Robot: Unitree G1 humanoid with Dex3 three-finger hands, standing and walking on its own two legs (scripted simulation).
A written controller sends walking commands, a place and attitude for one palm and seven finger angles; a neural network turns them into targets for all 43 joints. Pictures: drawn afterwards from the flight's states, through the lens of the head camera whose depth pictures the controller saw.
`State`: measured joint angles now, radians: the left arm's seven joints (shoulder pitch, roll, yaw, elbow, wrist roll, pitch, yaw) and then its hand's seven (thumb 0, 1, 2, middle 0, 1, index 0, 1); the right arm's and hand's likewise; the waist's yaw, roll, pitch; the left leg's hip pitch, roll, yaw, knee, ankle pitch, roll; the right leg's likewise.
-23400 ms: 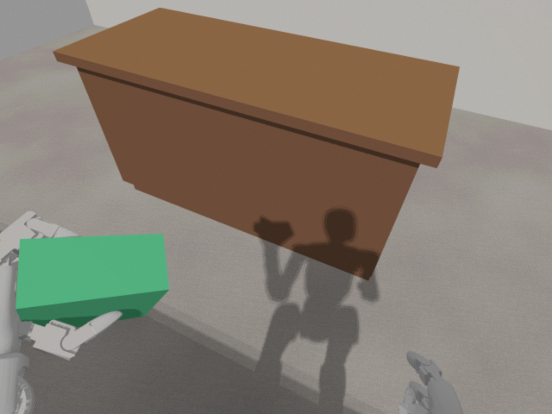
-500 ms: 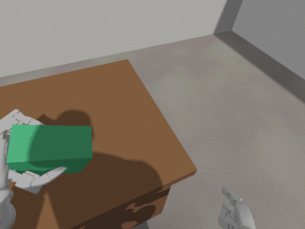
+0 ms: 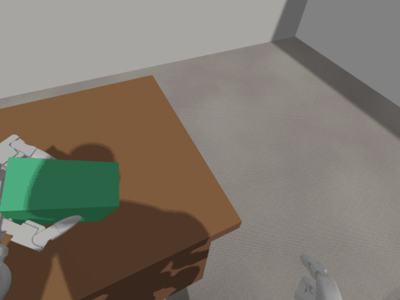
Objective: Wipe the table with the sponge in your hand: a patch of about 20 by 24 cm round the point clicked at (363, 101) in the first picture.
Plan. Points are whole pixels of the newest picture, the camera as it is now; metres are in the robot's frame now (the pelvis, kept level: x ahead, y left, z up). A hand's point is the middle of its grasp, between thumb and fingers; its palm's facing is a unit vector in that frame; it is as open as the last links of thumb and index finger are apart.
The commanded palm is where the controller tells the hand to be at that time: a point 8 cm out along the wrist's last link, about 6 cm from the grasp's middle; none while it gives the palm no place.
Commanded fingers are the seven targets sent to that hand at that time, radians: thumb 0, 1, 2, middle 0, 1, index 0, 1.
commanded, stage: shuffle to correct the standing spot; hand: left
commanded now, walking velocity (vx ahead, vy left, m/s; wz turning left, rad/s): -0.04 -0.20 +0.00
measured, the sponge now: (79, 195) +0.24 +0.20 +0.15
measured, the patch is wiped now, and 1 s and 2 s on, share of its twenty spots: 0.00 0.00 0.00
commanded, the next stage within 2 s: none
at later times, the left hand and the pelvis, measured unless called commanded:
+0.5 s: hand (29, 194) +0.22 +0.25 +0.18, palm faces +0.36 -0.86 -0.36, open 10.4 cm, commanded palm +0.15 +0.29 +0.18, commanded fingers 0.00 0.10 1.30 -1.20 -1.60 -1.20 -1.60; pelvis -0.01 +0.01 +0.00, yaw +1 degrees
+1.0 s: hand (41, 199) +0.21 +0.24 +0.17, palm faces +0.34 -0.87 -0.36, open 10.3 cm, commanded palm +0.15 +0.28 +0.18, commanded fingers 0.00 0.10 1.30 -1.20 -1.60 -1.20 -1.60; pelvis -0.01 +0.00 +0.00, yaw +0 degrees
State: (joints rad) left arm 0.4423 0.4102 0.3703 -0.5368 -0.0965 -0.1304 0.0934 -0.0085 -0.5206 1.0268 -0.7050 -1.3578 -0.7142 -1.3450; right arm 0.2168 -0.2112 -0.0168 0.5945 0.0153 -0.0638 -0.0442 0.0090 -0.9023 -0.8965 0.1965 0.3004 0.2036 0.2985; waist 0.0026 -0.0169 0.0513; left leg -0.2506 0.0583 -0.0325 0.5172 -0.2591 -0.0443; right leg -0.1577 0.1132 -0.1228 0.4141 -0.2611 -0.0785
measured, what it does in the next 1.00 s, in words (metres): stands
